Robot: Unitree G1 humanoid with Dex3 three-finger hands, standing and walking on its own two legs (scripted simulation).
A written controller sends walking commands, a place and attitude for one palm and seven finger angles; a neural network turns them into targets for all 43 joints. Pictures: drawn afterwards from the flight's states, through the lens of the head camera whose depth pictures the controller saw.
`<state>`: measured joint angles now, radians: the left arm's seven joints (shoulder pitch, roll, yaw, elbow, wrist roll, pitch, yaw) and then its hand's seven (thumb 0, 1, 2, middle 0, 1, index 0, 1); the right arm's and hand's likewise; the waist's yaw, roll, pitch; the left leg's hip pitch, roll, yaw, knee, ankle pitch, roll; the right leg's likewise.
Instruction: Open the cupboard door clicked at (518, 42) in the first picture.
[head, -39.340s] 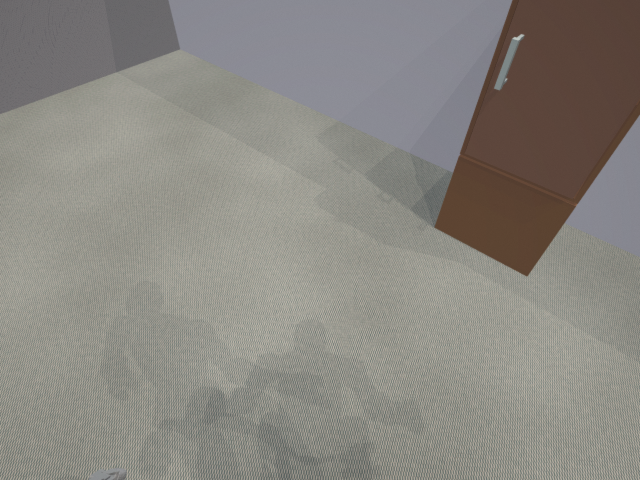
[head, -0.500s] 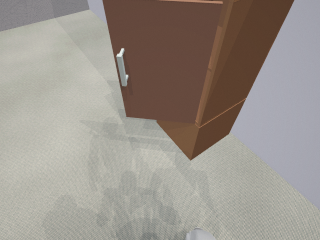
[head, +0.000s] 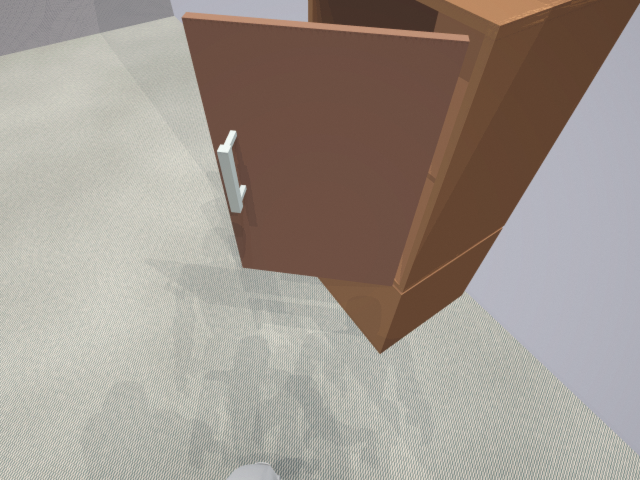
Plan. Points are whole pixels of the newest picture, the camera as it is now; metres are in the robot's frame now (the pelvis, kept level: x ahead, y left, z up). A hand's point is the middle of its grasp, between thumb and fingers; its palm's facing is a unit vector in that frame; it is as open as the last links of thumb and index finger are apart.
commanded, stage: come to a stop and stand still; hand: left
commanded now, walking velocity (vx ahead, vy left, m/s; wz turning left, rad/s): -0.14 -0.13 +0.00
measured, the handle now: (234, 173) +0.59 +0.20 +0.00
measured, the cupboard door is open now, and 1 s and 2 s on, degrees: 47 47 47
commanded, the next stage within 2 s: look again from close up in 1.54 s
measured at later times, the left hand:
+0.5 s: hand out of the picture +0.03 +0.19 -0.17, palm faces -0.02 -0.97 -0.22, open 7.4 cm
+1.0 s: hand out of the picture -0.03 +0.10 -0.18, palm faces +0.03 -0.99 -0.16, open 7.3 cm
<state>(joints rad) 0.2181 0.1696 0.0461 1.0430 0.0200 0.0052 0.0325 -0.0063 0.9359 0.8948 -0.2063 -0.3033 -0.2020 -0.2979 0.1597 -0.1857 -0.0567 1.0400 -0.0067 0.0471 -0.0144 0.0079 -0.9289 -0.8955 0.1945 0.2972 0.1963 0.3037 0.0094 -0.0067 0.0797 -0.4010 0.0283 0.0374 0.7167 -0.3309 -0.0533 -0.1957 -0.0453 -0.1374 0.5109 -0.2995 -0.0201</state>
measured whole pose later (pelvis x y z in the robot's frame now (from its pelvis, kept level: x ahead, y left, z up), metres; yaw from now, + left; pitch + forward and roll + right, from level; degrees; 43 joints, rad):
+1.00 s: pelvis -0.01 -0.05 +0.00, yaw -1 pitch -1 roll +0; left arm 0.29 0.12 0.01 1.14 0.00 0.01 0.03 0.01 0.92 0.89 -0.20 -0.30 -0.20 -0.30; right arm 0.28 -0.12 -0.02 1.17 -0.01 0.02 -0.03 0.00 -0.91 -0.90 0.20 0.30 0.20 0.30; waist -0.02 0.00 0.05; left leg -0.25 0.07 0.00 0.46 -0.20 -0.07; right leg -0.06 0.01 -0.07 0.44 -0.35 -0.03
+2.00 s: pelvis -0.03 -0.01 -0.01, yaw -2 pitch -3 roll -1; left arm 0.29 0.19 0.00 0.99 0.01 0.00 0.05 0.00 0.91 0.90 -0.20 -0.30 -0.20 -0.30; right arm 0.25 -0.16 -0.01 1.01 -0.01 0.00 -0.02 0.00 -0.91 -0.90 0.20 0.30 0.20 0.30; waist -0.01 -0.02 0.03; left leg -0.31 0.04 0.06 0.61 -0.26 0.01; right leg -0.12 -0.04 -0.03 0.56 -0.39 0.03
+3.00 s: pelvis -0.02 +0.01 +0.01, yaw -4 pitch -1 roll +0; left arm 0.35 0.15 0.03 1.02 0.03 -0.05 0.01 0.01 0.92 0.90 -0.20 -0.30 -0.20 -0.30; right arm 0.33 -0.14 -0.04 1.04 -0.02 -0.01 0.02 0.01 -0.92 -0.90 0.20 0.30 0.20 0.30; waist 0.00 -0.03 -0.01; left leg -0.45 0.07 0.09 0.77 -0.30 0.01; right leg -0.16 -0.03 -0.10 0.41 -0.24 -0.03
